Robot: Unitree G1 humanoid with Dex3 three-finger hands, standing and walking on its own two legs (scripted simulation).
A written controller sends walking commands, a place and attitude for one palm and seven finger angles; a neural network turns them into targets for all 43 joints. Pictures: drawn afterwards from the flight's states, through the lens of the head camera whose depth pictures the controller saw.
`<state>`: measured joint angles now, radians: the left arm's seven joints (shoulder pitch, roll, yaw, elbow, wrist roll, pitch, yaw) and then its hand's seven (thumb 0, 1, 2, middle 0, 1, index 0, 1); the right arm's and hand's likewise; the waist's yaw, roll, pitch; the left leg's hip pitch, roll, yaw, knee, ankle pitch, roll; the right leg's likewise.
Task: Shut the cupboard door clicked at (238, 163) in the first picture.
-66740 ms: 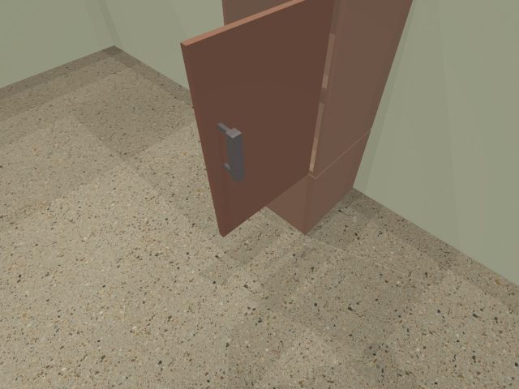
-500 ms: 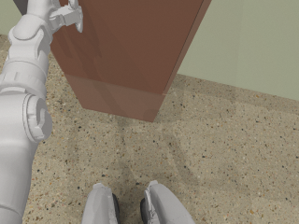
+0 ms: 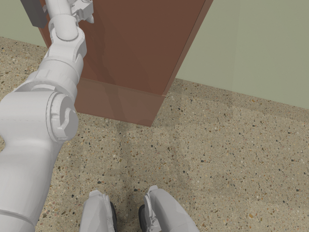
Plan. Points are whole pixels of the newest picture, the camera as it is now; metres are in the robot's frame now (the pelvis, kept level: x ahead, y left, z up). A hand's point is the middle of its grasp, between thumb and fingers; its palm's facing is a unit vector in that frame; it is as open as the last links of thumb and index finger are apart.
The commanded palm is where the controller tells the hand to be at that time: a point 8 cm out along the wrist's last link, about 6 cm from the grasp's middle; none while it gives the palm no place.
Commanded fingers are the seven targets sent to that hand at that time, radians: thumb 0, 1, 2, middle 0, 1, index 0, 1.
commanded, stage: pull the fist back off the door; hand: left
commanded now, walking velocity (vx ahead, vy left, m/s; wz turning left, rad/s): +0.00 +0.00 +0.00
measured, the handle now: out of the picture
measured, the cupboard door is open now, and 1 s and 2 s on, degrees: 0 0 0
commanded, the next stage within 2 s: draw the hand back to the body in 0.58 s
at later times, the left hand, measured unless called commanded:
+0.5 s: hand (97, 24) +0.56 +0.04 +0.12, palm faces +0.09 -1.00 +0.00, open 3.1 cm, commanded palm +0.51 +0.08 +0.13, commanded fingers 0.00 0.90 0.90 -1.30 -1.50 -1.30 -1.50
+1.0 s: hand (71, 43) +0.47 +0.08 +0.16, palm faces +0.12 -0.99 -0.03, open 3.1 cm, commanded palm +0.42 +0.13 +0.18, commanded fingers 0.00 0.90 0.90 -1.30 -1.50 -1.30 -1.50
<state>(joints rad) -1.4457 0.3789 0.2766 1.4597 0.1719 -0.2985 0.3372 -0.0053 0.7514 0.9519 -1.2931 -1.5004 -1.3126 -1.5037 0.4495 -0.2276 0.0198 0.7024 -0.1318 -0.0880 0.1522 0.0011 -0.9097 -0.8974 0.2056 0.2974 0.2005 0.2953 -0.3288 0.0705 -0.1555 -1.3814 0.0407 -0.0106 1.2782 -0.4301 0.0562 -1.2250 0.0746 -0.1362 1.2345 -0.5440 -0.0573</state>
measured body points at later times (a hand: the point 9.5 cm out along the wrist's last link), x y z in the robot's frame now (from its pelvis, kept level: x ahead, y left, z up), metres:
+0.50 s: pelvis +0.04 -0.01 +0.05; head +0.17 +0.00 +0.48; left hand +0.55 +0.09 +0.13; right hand +0.00 -0.26 -0.07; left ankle +0.07 +0.09 -0.61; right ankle +0.01 -0.09 -0.61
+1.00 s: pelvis +0.05 -0.04 +0.08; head +0.11 -0.06 +0.53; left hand +0.46 +0.14 +0.17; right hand +0.12 -0.28 -0.05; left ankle +0.07 +0.09 -0.61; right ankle +0.01 -0.09 -0.61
